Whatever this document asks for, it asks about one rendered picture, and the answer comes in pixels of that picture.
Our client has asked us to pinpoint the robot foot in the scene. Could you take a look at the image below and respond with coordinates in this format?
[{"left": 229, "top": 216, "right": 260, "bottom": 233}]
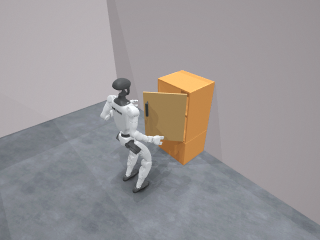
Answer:
[
  {"left": 123, "top": 170, "right": 138, "bottom": 182},
  {"left": 132, "top": 181, "right": 150, "bottom": 193}
]

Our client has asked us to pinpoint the handle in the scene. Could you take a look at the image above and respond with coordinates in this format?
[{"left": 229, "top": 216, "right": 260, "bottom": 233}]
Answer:
[{"left": 145, "top": 101, "right": 149, "bottom": 117}]

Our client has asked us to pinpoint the robot right foot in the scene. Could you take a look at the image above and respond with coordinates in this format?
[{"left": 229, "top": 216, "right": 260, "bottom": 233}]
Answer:
[{"left": 132, "top": 181, "right": 150, "bottom": 193}]

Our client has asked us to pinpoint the robot left hand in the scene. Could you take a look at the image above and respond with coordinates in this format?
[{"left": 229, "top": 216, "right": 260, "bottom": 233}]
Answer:
[{"left": 130, "top": 100, "right": 138, "bottom": 107}]

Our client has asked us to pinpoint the robot left foot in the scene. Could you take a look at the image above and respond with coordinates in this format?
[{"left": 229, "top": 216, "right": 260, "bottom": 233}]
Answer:
[{"left": 123, "top": 170, "right": 138, "bottom": 182}]

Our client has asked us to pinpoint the cupboard door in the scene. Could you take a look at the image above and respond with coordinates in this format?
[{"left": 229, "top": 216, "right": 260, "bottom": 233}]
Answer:
[{"left": 143, "top": 91, "right": 187, "bottom": 142}]

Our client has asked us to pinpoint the robot right forearm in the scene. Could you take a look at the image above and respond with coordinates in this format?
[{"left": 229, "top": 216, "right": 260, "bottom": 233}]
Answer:
[{"left": 134, "top": 131, "right": 154, "bottom": 143}]

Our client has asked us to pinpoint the left robot upper arm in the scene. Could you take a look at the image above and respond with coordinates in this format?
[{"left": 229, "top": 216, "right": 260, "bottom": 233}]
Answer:
[{"left": 100, "top": 95, "right": 117, "bottom": 121}]

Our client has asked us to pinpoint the robot left forearm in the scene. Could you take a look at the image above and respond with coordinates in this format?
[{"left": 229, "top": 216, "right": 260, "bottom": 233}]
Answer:
[{"left": 108, "top": 110, "right": 114, "bottom": 118}]

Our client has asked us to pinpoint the robot right hand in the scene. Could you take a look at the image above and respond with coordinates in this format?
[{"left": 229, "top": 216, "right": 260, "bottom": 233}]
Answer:
[{"left": 153, "top": 135, "right": 164, "bottom": 145}]

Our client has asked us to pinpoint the right robot upper arm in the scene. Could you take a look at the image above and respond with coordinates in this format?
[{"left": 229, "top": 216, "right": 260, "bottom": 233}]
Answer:
[{"left": 127, "top": 105, "right": 140, "bottom": 139}]

